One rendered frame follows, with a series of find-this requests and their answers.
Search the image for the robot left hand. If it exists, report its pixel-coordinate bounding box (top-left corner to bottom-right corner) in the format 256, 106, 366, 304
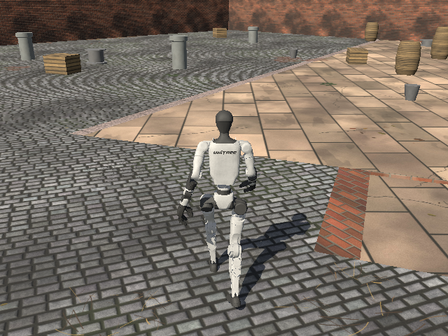
177, 204, 193, 226

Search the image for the right robot upper arm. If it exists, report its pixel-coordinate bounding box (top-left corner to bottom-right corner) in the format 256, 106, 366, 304
239, 140, 256, 177

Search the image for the robot right forearm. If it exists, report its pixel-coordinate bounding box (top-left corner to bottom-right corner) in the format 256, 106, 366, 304
248, 167, 257, 186

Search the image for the left robot upper arm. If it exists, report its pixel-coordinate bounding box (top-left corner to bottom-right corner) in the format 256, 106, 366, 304
191, 141, 210, 181

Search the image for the right robot thigh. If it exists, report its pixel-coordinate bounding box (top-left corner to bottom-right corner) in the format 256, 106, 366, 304
227, 197, 248, 258

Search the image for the robot left shin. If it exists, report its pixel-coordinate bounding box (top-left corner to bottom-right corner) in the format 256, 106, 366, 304
205, 223, 216, 264

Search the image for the robot left forearm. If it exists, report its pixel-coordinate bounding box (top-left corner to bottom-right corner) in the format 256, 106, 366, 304
180, 169, 197, 206

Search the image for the robot right hand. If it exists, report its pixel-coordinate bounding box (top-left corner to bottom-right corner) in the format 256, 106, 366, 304
239, 180, 256, 192

